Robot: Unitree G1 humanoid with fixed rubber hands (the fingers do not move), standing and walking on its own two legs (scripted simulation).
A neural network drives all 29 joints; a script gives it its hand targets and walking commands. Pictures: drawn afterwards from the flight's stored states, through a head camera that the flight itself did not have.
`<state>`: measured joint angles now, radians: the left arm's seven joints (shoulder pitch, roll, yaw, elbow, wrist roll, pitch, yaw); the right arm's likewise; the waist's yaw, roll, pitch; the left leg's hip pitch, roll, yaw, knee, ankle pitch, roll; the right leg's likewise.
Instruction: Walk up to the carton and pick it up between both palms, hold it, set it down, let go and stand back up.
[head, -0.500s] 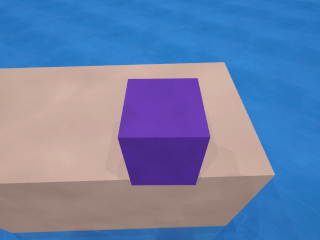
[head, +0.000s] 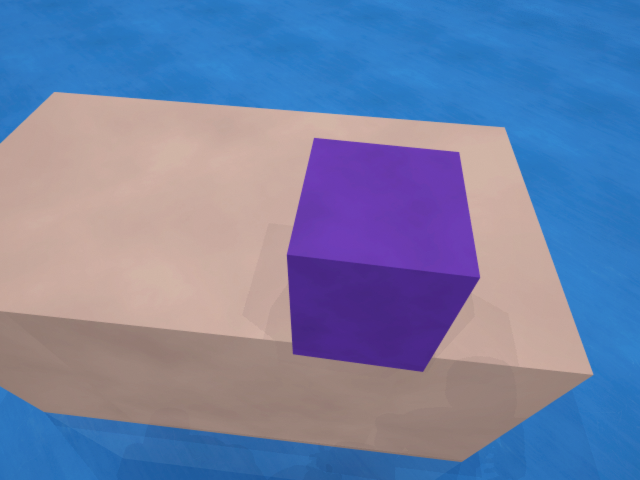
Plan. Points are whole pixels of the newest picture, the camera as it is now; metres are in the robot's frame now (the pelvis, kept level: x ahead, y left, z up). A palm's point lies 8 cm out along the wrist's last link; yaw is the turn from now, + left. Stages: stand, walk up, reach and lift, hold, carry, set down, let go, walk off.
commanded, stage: walk up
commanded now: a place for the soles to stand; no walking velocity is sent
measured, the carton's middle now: (370, 259) +0.41 -0.05 +0.02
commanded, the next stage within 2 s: reach and lift in 0.68 s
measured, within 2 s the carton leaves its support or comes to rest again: neither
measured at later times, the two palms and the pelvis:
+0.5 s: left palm out of the picture +0.02 +0.24 -0.13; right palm out of the picture +0.05 -0.25 -0.12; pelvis +0.00 -0.01 +0.00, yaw +4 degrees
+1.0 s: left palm out of the picture +0.14 +0.22 -0.10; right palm out of the picture +0.10 -0.26 -0.10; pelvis -0.06 -0.03 -0.01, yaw -4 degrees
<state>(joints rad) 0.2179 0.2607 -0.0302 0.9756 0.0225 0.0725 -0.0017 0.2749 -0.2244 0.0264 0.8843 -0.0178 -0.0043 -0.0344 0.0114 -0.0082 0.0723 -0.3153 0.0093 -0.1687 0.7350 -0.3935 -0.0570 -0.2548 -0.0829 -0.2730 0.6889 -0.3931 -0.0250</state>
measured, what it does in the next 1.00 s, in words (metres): shifts its weight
